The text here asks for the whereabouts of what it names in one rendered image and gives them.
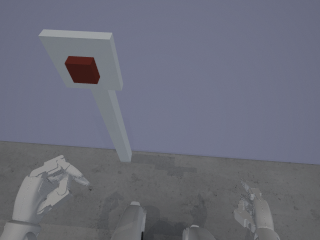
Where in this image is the robot right thigh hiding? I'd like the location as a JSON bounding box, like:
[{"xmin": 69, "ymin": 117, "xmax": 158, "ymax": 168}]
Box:
[{"xmin": 182, "ymin": 226, "xmax": 216, "ymax": 240}]

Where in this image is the robot right forearm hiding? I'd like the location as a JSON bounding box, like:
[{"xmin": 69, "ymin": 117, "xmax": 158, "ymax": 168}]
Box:
[{"xmin": 253, "ymin": 228, "xmax": 280, "ymax": 240}]

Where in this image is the robot thigh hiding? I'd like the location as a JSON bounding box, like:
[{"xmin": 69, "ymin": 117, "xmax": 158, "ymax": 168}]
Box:
[
  {"xmin": 111, "ymin": 205, "xmax": 147, "ymax": 240},
  {"xmin": 182, "ymin": 226, "xmax": 216, "ymax": 240}
]

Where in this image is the panel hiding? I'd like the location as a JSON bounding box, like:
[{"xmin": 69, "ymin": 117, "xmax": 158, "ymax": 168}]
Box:
[{"xmin": 38, "ymin": 29, "xmax": 132, "ymax": 163}]

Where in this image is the button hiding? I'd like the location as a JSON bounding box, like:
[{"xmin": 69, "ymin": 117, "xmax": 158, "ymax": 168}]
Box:
[{"xmin": 64, "ymin": 56, "xmax": 100, "ymax": 84}]

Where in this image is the robot right hand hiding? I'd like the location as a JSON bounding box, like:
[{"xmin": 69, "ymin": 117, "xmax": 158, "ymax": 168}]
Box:
[{"xmin": 234, "ymin": 178, "xmax": 274, "ymax": 233}]

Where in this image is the robot left hand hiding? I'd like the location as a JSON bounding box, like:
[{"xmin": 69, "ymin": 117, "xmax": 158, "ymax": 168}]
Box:
[{"xmin": 12, "ymin": 155, "xmax": 90, "ymax": 224}]

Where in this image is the robot left thigh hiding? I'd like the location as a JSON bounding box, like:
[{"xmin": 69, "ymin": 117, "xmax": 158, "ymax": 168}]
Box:
[{"xmin": 111, "ymin": 205, "xmax": 147, "ymax": 240}]

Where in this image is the robot left forearm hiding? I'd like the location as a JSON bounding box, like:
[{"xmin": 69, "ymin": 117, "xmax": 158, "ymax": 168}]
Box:
[{"xmin": 0, "ymin": 220, "xmax": 42, "ymax": 240}]

